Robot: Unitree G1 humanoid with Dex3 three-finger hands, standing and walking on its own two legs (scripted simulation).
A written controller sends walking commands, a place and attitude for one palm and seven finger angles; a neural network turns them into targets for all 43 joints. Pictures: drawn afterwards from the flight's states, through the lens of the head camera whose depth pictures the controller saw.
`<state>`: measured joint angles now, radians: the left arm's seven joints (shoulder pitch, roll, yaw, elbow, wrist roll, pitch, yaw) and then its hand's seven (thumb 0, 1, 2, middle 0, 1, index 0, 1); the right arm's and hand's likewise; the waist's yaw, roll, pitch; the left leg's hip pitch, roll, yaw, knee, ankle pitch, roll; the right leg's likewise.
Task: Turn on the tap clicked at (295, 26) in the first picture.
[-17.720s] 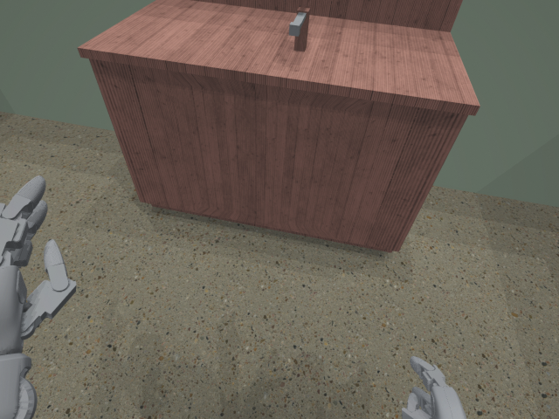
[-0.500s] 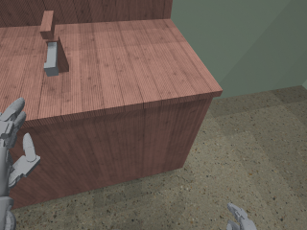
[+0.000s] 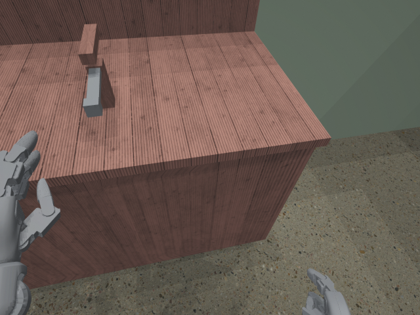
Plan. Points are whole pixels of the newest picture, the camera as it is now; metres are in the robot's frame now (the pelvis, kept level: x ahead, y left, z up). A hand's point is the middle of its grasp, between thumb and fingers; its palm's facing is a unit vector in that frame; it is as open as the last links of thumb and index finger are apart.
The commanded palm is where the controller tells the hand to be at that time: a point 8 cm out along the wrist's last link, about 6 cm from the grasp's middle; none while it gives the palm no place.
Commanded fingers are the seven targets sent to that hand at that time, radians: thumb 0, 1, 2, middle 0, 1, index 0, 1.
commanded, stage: come to a stop and stand still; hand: left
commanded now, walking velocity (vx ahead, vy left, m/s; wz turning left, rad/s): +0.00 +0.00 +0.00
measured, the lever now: (93, 107) +0.44 +0.28 +0.14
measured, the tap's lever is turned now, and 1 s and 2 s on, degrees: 2 2 2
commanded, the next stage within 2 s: look again from close up in 0.38 s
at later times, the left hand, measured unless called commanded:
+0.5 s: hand (41, 193) +0.23 +0.26 +0.17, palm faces +0.40 -0.84 -0.36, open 7.4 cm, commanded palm +0.17 +0.29 +0.18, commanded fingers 0.00 0.90 0.90 -0.20 -0.30 -0.20 -0.30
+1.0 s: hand (21, 199) +0.22 +0.28 +0.17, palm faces +0.40 -0.83 -0.38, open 7.4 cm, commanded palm +0.15 +0.30 +0.18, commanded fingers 0.00 0.90 0.90 -0.20 -0.30 -0.20 -0.30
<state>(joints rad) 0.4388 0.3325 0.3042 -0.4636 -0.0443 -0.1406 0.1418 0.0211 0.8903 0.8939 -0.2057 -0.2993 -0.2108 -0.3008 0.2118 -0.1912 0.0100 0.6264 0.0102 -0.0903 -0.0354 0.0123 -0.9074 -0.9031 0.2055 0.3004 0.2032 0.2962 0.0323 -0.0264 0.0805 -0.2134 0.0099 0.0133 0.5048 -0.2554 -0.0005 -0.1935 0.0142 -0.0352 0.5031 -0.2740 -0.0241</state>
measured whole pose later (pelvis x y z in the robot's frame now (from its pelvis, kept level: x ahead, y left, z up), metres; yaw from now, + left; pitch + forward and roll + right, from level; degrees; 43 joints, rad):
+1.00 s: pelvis -0.02 +0.03 +0.00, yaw -3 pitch -2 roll -1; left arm 0.39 0.37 0.41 -0.46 -0.05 -0.19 0.14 0.02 0.89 0.89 -0.21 -0.30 -0.22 -0.30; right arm 0.20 -0.23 0.01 0.59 -0.03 -0.13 -0.04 0.01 -0.91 -0.90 0.20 0.30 0.20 0.30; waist 0.02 -0.01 0.10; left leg -0.22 0.01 0.08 0.47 -0.21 0.03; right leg -0.20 0.01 0.03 0.42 -0.18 0.01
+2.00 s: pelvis +0.00 +0.04 +0.01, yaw -3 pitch -1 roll -1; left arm 0.40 0.36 0.35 -0.37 -0.04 -0.20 0.10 0.02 0.89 0.89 -0.21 -0.30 -0.21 -0.30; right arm 0.19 -0.20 0.01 0.54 0.00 -0.11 -0.04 0.01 -0.91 -0.90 0.20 0.30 0.20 0.30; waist 0.02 -0.01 0.01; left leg -0.21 0.00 0.08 0.44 -0.22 0.04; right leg -0.18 0.01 0.03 0.38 -0.19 0.02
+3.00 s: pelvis +0.04 -0.01 -0.02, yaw -2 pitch +0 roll +0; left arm 0.38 0.34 0.35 -0.51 -0.06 -0.16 0.15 0.02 0.89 0.89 -0.20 -0.30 -0.21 -0.30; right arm 0.21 -0.21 0.00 0.58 0.01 -0.07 -0.03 0.01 -0.91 -0.90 0.21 0.30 0.20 0.30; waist 0.05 -0.05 0.03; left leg -0.27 0.03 0.08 0.64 -0.33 0.02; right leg -0.27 0.07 0.01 0.71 -0.40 -0.05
